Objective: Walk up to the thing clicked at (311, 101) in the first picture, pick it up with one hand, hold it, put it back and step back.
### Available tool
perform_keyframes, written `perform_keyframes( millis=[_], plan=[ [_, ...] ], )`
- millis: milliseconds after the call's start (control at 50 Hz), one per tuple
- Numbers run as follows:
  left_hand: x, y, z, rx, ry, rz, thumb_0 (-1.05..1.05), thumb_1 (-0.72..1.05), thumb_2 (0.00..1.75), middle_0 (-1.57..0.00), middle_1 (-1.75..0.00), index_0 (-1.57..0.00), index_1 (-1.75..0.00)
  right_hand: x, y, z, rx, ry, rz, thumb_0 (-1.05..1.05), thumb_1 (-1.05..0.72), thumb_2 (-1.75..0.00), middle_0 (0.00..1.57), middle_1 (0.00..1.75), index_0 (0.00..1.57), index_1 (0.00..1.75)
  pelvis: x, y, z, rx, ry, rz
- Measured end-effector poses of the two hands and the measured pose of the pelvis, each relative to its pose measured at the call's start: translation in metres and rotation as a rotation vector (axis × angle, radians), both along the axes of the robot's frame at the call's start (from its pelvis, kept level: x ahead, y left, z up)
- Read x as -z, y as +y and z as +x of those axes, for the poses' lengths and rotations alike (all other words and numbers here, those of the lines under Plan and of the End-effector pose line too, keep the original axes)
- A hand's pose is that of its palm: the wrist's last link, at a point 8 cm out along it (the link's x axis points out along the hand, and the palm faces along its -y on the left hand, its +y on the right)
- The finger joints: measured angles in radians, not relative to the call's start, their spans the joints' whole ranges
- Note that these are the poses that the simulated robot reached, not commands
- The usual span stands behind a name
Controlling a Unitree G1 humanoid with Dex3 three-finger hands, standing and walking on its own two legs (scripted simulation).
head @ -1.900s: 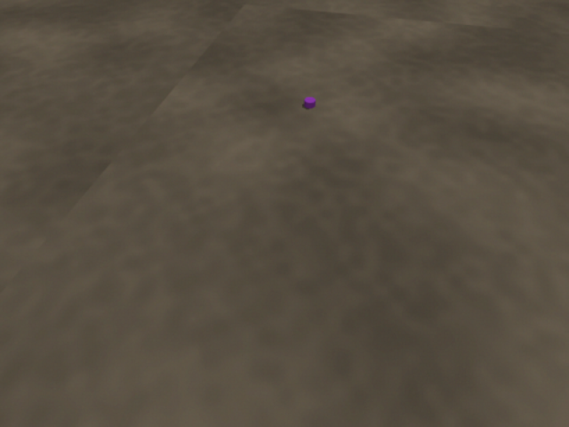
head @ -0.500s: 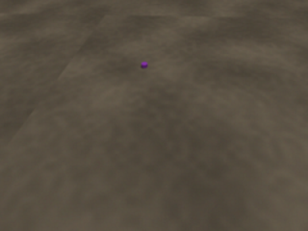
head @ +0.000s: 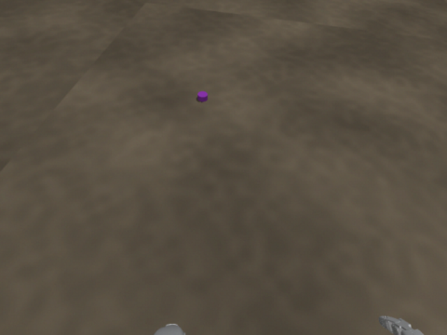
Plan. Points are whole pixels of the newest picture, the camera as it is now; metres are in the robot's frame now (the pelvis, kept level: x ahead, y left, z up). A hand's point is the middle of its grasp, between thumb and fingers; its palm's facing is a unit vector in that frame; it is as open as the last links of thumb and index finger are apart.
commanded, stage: walk up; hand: left
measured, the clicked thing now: (202, 96) +1.72 +0.19 -0.73
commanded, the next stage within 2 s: none
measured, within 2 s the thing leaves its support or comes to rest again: neither
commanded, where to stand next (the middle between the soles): +1.38 -0.02 m, yaw -3 degrees
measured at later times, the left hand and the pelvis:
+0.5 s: hand (142, 187) +0.46 +0.23 -0.10, palm faces -0.09 -0.91 -0.42, open 7.4 cm; pelvis +0.30 -0.04 -0.01, yaw -3 degrees
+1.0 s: hand (138, 153) +0.61 +0.28 -0.15, palm faces -0.08 -0.93 -0.35, open 7.4 cm; pelvis +0.57 +0.01 +0.01, yaw -2 degrees
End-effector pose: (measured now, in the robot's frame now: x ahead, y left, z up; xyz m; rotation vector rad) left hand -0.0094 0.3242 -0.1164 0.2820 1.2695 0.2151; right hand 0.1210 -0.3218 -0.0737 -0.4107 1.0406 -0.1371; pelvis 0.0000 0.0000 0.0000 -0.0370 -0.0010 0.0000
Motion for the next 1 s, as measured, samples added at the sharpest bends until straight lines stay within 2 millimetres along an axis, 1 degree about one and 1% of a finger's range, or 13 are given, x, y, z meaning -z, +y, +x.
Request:
perform_keyframes(
  millis=[40,80,160,220,320,420,480,580,680,760,840,920,1000],
  plan=[
    [0.006,0.008,0.037,0.018,0.009,0.007,0.01,0.9,0.9,-0.21,-0.3,-0.21,-0.3,0.001,0.009,0.024,0.005,-0.019,-0.012,0.0,-0.9,-0.9,0.2,0.3,0.2,0.3,0.003,0.008,0.024,0.012,-0.002,0.045],
    [0.004,0.01,0.077,0.057,0.007,0.01,0.01,0.91,0.9,-0.21,-0.3,-0.2,-0.3,-0.002,0.015,0.038,0.036,-0.051,-0.004,0.0,-0.91,-0.9,0.2,0.3,0.2,0.3,0.0,0.013,0.047,0.023,-0.004,0.037],
    [-0.017,0.01,0.168,0.14,-0.064,0.013,0.01,0.91,0.9,-0.2,-0.3,-0.2,-0.3,-0.008,0.019,0.045,0.123,-0.034,0.015,0.0,-0.9,-0.9,0.2,0.3,0.2,0.3,-0.014,0.016,0.095,0.045,-0.011,0.04],
    [-0.032,0.009,0.238,0.179,-0.146,0.023,0.01,0.91,0.9,-0.2,-0.3,-0.2,-0.3,-0.004,0.016,0.045,0.169,0.024,0.022,0.0,-0.9,-0.9,0.2,0.3,0.2,0.3,-0.019,0.014,0.13,0.046,-0.019,0.05],
    [-0.052,-0.007,0.345,0.257,-0.239,0.046,0.01,0.91,0.9,-0.2,-0.3,-0.2,-0.3,0.015,0.003,0.06,0.217,0.128,0.044,0.0,-0.9,-0.9,0.2,0.3,0.2,0.3,-0.014,0.003,0.19,0.058,-0.027,0.069],
    [-0.051,-0.031,0.43,0.266,-0.291,0.087,0.01,0.91,0.9,-0.2,-0.3,-0.2,-0.3,0.051,-0.024,0.111,0.242,0.171,0.065,0.0,-0.9,-0.9,0.2,0.3,0.2,0.31,0.008,-0.021,0.262,0.063,-0.032,0.06],
    [-0.051,-0.048,0.457,0.239,-0.316,0.089,0.01,0.91,0.9,-0.2,-0.3,-0.2,-0.3,0.06,-0.031,0.159,0.224,0.171,0.083,0.01,-0.9,-0.9,0.2,0.3,0.2,0.3,0.009,-0.034,0.294,0.06,-0.045,0.047],
    [-0.061,-0.061,0.46,0.166,-0.257,0.067,0.01,0.91,0.9,-0.21,-0.3,-0.2,-0.3,0.039,-0.033,0.255,0.154,0.088,0.11,0.01,-0.91,-0.9,0.2,0.29,0.2,0.3,-0.014,-0.04,0.343,0.065,-0.056,0.06],
    [-0.057,-0.054,0.46,0.125,-0.135,0.064,0.01,0.9,0.9,-0.21,-0.3,-0.21,-0.3,0.018,-0.036,0.336,0.112,0.01,0.1,0.0,-0.91,-0.9,0.2,0.29,0.2,0.3,-0.023,-0.039,0.391,0.073,-0.045,0.034],
    [-0.048,-0.039,0.477,0.092,-0.078,0.062,0.01,0.9,0.9,-0.21,-0.3,-0.21,-0.3,0.009,-0.035,0.388,0.081,0.033,0.071,0.0,-0.91,-0.9,0.2,0.29,0.2,0.3,-0.021,-0.034,0.434,0.054,-0.027,0.011],
    [-0.03,-0.017,0.509,0.063,-0.046,0.057,0.01,0.9,0.9,-0.21,-0.3,-0.21,-0.3,0.007,-0.025,0.446,0.05,0.053,0.037,0.0,-0.91,-0.9,0.2,0.29,0.2,0.3,-0.011,-0.022,0.483,0.037,-0.015,-0.013],
    [-0.007,0.004,0.556,0.045,-0.011,0.054,0.01,0.9,0.9,-0.21,-0.3,-0.2,-0.3,0.007,-0.006,0.506,0.033,0.029,0.003,0.0,-0.91,-0.9,0.2,0.29,0.2,0.3,0.0,-0.006,0.533,0.034,-0.014,0.032],
    [-0.009,0.002,0.617,0.091,-0.013,0.025,0.01,0.91,0.9,-0.2,-0.3,-0.2,-0.3,-0.004,0.009,0.539,0.075,-0.029,0.009,0.0,-0.91,-0.9,0.2,0.29,0.2,0.3,-0.009,0.006,0.572,0.035,-0.023,0.005]
  ],
)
